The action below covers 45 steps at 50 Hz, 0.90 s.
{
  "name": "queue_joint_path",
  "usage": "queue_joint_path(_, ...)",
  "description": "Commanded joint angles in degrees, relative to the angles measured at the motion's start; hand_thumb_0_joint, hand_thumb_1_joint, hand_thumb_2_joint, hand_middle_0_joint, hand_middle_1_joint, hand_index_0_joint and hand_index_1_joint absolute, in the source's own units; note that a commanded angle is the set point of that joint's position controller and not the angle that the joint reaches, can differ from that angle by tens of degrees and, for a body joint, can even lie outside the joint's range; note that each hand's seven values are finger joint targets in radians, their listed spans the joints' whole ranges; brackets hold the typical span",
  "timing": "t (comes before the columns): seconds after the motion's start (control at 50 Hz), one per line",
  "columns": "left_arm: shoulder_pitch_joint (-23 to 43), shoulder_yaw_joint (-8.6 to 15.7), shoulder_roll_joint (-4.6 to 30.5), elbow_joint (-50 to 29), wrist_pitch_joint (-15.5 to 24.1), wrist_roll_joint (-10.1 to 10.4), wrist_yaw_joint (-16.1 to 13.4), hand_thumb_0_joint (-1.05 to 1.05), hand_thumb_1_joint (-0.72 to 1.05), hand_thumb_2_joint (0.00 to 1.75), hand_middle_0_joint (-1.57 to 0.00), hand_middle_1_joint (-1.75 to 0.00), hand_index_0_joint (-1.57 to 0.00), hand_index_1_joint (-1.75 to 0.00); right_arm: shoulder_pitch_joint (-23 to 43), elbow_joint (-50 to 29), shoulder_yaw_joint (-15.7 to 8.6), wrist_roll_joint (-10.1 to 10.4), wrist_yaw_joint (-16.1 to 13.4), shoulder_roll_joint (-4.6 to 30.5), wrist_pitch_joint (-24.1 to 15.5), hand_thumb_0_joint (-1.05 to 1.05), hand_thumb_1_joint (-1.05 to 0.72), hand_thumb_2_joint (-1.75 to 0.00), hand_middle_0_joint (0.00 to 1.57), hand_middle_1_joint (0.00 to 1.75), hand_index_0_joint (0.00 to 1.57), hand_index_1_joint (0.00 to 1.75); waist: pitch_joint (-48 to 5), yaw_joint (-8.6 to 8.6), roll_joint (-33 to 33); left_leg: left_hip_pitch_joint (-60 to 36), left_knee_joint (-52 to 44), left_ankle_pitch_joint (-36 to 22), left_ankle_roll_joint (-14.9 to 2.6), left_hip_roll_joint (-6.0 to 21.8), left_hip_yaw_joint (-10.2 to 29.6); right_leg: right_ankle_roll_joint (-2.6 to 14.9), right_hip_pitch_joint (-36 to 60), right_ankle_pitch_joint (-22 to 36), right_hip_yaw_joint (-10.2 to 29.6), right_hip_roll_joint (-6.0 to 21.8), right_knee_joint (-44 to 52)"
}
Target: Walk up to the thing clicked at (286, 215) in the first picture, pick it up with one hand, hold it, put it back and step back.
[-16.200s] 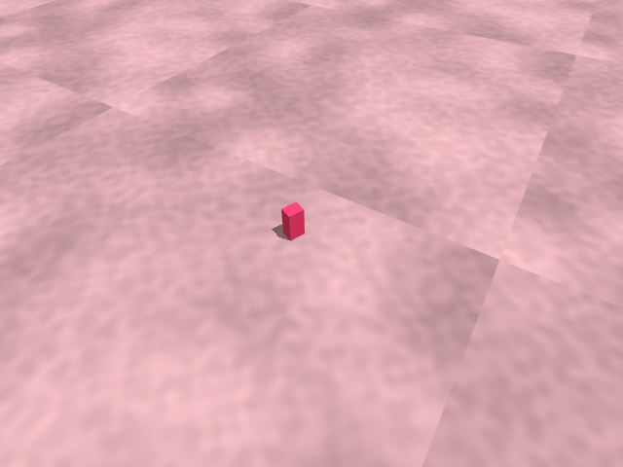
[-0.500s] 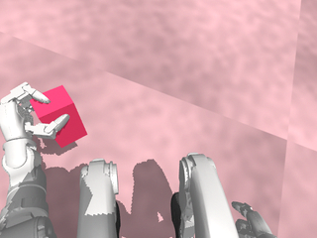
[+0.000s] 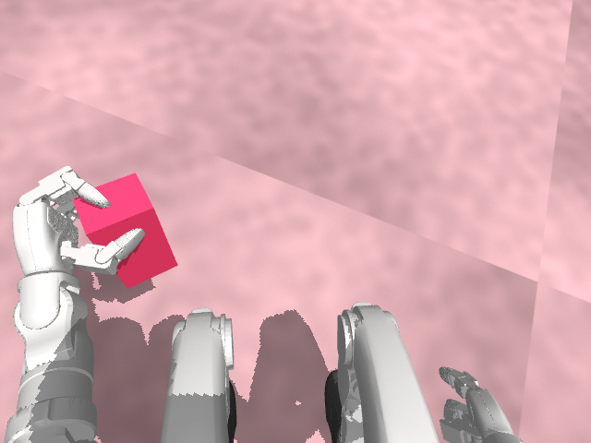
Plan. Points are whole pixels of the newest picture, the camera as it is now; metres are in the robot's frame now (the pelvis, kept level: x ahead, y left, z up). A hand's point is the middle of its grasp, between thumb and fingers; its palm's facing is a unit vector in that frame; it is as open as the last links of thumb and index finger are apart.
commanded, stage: lift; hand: left
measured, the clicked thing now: (131, 235) +0.41 +0.23 -0.06
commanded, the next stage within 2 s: hold in 1.38 s
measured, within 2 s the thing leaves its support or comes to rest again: neither
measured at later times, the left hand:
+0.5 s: hand (23, 135) +0.40 +0.22 +0.19, palm faces +0.23 -0.97 -0.03, open 7.6 cm
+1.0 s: hand out of the picture +0.38 +0.21 +0.29, palm faces +0.22 -0.97 -0.02, open 7.6 cm
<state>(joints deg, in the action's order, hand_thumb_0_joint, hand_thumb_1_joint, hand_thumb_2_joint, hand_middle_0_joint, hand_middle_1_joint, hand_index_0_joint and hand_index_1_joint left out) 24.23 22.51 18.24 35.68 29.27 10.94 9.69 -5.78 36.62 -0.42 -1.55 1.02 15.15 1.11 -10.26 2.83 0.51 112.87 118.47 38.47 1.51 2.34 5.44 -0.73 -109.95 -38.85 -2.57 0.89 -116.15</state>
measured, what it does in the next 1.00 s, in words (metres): rises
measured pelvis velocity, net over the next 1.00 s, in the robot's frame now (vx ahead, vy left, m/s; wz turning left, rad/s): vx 0.05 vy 0.00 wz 0.06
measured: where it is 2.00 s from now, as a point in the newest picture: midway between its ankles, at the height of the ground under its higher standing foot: outside the picture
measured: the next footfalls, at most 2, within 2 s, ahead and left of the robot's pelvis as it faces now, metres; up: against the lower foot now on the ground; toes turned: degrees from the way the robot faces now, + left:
none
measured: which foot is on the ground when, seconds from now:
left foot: down 0.00-1.00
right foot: down 0.00-1.00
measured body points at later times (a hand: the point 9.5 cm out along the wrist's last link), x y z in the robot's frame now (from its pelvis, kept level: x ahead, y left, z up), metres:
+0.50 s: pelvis +0.04 +0.00 +0.15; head +0.17 +0.02 +0.58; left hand +0.38 +0.27 +0.19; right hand +0.21 -0.24 +0.03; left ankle +0.08 +0.13 -0.40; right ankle +0.09 -0.13 -0.40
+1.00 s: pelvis +0.05 +0.00 +0.24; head +0.13 +0.02 +0.68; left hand +0.37 +0.26 +0.29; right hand +0.21 -0.23 +0.13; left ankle +0.08 +0.13 -0.40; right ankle +0.09 -0.13 -0.40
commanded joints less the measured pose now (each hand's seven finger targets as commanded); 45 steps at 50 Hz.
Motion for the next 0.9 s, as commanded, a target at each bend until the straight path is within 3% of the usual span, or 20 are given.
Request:
queue_joint_path(0.0,8.8,0.7,9.5,-16.0,1.9,1.2,-1.2,0.00,0.26,1.24,-1.31,-1.45,-1.36,-1.42,-4.2,-6.0,-4.1,1.2,-1.2,10.3,-1.9,0.00,-0.90,-0.89,0.20,0.30,0.20,0.30,-33.2,-0.67,5.4,-28.7,-19.4,-4.3,-2.57,-0.9,-2.0,2.71,20.3,6.5,-0.5,-1.3,18.5)
queue_joint_path(0.04,11.0,2.1,12.2,-22.1,1.2,1.1,-2.4,0.00,0.27,1.23,-1.30,-1.44,-1.35,-1.41,-4.6,-6.3,-4.2,1.5,-1.6,10.1,-2.1,0.00,-0.90,-0.89,0.20,0.30,0.20,0.30,-35.3,-1.13,5.8,-30.9,-20.9,-5.6,-2.62,-1.0,-2.1,2.68,23.5,7.9,-0.1,-1.2,20.2)
queue_joint_path(0.1,8.4,-0.8,9.6,-25.9,-0.6,0.9,-3.8,0.00,0.25,1.22,-1.29,-1.43,-1.34,-1.40,-4.5,-6.5,-4.1,1.9,-2.0,9.4,-2.1,0.00,-0.90,-0.89,0.20,0.30,0.20,0.30,-34.7,-1.18,6.9,-35.6,-24.2,-7.5,-2.35,-0.9,-1.6,2.71,25.7,9.6,-0.1,-1.1,22.7)
queue_joint_path(0.12,5.1,-1.3,7.6,-22.4,-2.0,0.9,-4.4,0.00,0.27,1.22,-1.27,-1.42,-1.31,-1.39,-4.1,-6.8,-4.2,2.1,-2.1,9.5,-2.2,0.00,-0.90,-0.89,0.20,0.30,0.20,0.30,-33.7,-1.01,5.4,-37.0,-25.2,-8.4,-2.34,-0.8,-1.2,2.67,25.8,10.4,-0.3,-1.0,23.4)
queue_joint_path(0.16,3.7,-1.3,7.3,-23.5,-3.1,0.6,-5.4,0.00,0.28,1.22,-1.27,-1.41,-1.31,-1.38,-3.9,-7.3,-4.2,2.4,-2.4,9.3,-2.3,0.00,-0.89,-0.89,0.20,0.30,0.20,0.30,-32.1,-1.09,4.4,-37.6,-27.3,-8.3,-2.42,-0.8,-1.1,2.49,28.2,10.6,-0.3,-0.9,25.5)
queue_joint_path(0.18,3.8,-2.6,7.0,-25.4,-3.5,0.3,-5.7,0.00,0.25,1.22,-1.26,-1.41,-1.31,-1.38,-3.7,-7.5,-4.2,2.5,-2.6,9.1,-2.3,0.00,-0.90,-0.89,0.20,0.30,0.20,0.30,-31.9,-0.82,5.3,-38.7,-28.5,-7.9,-2.34,-0.8,-1.0,2.50,29.2,10.3,-0.2,-1.0,26.5)
queue_joint_path(0.22,6.0,-2.2,8.8,-32.1,-3.9,0.4,-6.4,0.00,0.21,1.22,-1.27,-1.42,-1.31,-1.39,-4.5,-7.5,-4.2,2.7,-2.9,8.7,-2.4,0.00,-0.90,-0.89,0.20,0.30,0.20,0.30,-34.1,-1.28,5.9,-42.6,-30.3,-8.8,-2.28,-0.7,-1.2,2.43,32.5,11.0,0.1,-0.9,28.8)
queue_joint_path(0.32,-0.8,-5.7,4.0,-30.5,-6.9,0.6,-7.9,0.00,0.20,1.22,-1.26,-1.41,-1.30,-1.39,-4.3,-7.6,-3.8,3.2,-3.6,7.5,-3.4,0.00,-0.90,-0.89,0.20,0.30,0.20,0.30,-29.8,-0.19,2.5,-46.3,-35.4,-10.7,-2.49,-0.9,-1.4,1.92,39.7,13.4,0.3,-1.1,35.1)
queue_joint_path(0.36,1.1,-4.3,6.7,-36.7,-7.0,0.8,-8.6,0.00,0.20,1.22,-1.27,-1.41,-1.31,-1.39,-5.0,-7.7,-3.7,3.3,-4.0,7.2,-3.5,0.00,-0.90,-0.89,0.20,0.30,0.20,0.30,-31.9,-1.07,3.4,-49.9,-37.1,-12.8,-2.51,-1.0,-2.1,1.79,44.3,15.2,0.8,-1.1,37.9)
queue_joint_path(0.38,-0.9,-6.3,5.5,-35.5,-7.7,0.5,-8.7,0.00,0.19,1.23,-1.29,-1.44,-1.33,-1.42,-5.3,-7.5,-3.5,3.4,-4.1,6.9,-3.7,0.00,-0.90,-0.89,0.20,0.30,0.20,0.30,-30.3,-0.36,3.0,-50.7,-38.3,-13.4,-2.48,-1.1,-2.1,1.66,45.7,15.9,0.9,-1.0,39.3)
queue_joint_path(0.46,-5.2,-6.7,2.3,-28.5,-8.8,0.4,-9.4,0.00,0.20,1.24,-1.28,-1.42,-1.32,-1.40,-4.9,-6.7,-3.2,3.4,-4.2,6.4,-4.3,0.00,-0.89,-0.89,0.20,0.30,0.20,0.30,-22.7,-0.18,0.9,-52.0,-42.0,-15.8,-2.62,-1.0,-2.2,1.63,48.5,18.6,0.6,-1.3,42.4)
queue_joint_path(0.52,-2.7,-6.1,4.3,-33.3,-8.3,-0.2,-9.8,0.00,0.20,1.24,-1.31,-1.44,-1.35,-1.42,-6.3,-7.3,-3.2,3.3,-4.2,6.2,-4.5,0.00,-0.90,-0.89,0.20,0.30,0.20,0.30,-24.5,-0.87,2.7,-58.4,-44.9,-20.3,-2.31,-0.9,-2.1,1.65,52.9,22.2,0.3,-1.1,45.0)
queue_joint_path(0.56,-4.4,-7.7,2.9,-29.5,-8.5,-0.9,-9.7,0.00,0.18,1.25,-1.31,-1.44,-1.35,-1.43,-6.0,-7.0,-2.9,3.0,-4.0,6.0,-4.6,0.00,-0.89,-0.89,0.20,0.30,0.20,0.30,-20.5,-0.70,2.6,-59.2,-47.2,-20.1,-2.18,-0.9,-2.2,1.80,53.6,21.9,0.2,-1.2,46.6)
queue_joint_path(0.62,-2.6,-7.3,3.1,-31.3,-7.4,-0.9,-9.7,0.00,0.19,1.24,-1.31,-1.43,-1.35,-1.41,-6.6,-7.2,-2.9,2.9,-3.8,5.4,-4.8,0.00,-0.89,-0.89,0.20,0.30,0.20,0.30,-21.0,-1.18,3.0,-62.3,-49.8,-20.3,-2.07,-1.0,-2.4,1.72,57.3,22.3,0.3,-1.0,49.3)
queue_joint_path(0.66,-5.4,-9.5,0.0,-27.2,-7.8,-0.6,-9.2,0.00,0.20,1.22,-1.31,-1.42,-1.34,-1.40,-6.2,-7.4,-2.9,2.8,-3.6,5.7,-5.0,0.00,-0.89,-0.89,0.20,0.30,0.20,0.30,-18.3,-0.59,1.7,-63.4,-52.0,-19.2,-2.07,-0.9,-2.5,1.70,58.0,21.6,0.1,-1.1,51.5)
queue_joint_path(0.7,-4.1,-7.8,2.2,-29.4,-7.0,-0.4,-8.9,0.00,0.18,1.21,-1.31,-1.42,-1.34,-1.40,-6.1,-7.6,-3.1,2.8,-3.5,6.0,-5.2,0.00,-0.90,-0.89,0.20,0.30,0.20,0.30,-19.0,-1.41,3.3,-66.2,-53.8,-19.5,-1.83,-0.9,-2.5,1.70,59.7,21.4,0.1,-1.1,53.1)
queue_joint_path(0.74,-3.4,-9.5,2.2,-31.1,-6.8,-1.1,-8.8,0.00,0.19,1.22,-1.32,-1.41,-1.35,-1.40,-6.4,-7.5,-3.0,2.7,-3.4,5.8,-5.4,0.00,-0.90,-0.89,0.20,0.30,0.20,0.30,-18.7,-1.75,3.7,-67.7,-55.2,-19.2,-1.74,-0.9,-2.8,1.69,61.3,21.3,0.3,-0.9,54.7)
queue_joint_path(0.76,-4.7,-10.2,0.8,-28.4,-6.9,-1.4,-9.0,0.00,0.19,1.22,-1.33,-1.42,-1.36,-1.41,-6.2,-7.8,-2.8,2.6,-3.4,5.5,-5.4,0.00,-0.91,-0.89,0.20,0.30,0.20,0.30,-17.2,-0.72,2.0,-67.2,-56.0,-18.5,-1.91,-1.0,-2.7,1.50,62.3,21.1,0.2,-1.0,55.7)
queue_joint_path(0.82,-2.7,-9.1,1.4,-31.0,-6.0,-0.7,-9.5,0.00,0.19,1.21,-1.33,-1.41,-1.35,-1.40,-6.3,-7.5,-2.5,2.4,-3.3,5.4,-5.7,0.00,-0.91,-0.89,0.20,0.30,0.20,0.30,-17.2,-1.62,2.2,-69.0,-57.9,-18.7,-1.86,-1.1,-3.0,1.40,64.8,21.4,0.3,-0.9,57.5)
queue_joint_path(0.88,-2.8,-10.4,0.3,-29.6,-5.9,-1.4,-10.0,0.00,0.18,1.22,-1.32,-1.41,-1.35,-1.40,-6.4,-7.4,-2.5,2.2,-3.4,5.2,-5.7,0.00,-0.91,-0.90,0.20,0.30,0.20,0.30,-15.4,-0.87,2.0,-71.0,-60.4,-17.1,-1.81,-1.0,-3.1,1.40,65.5,20.2,0.1,-1.0,59.5)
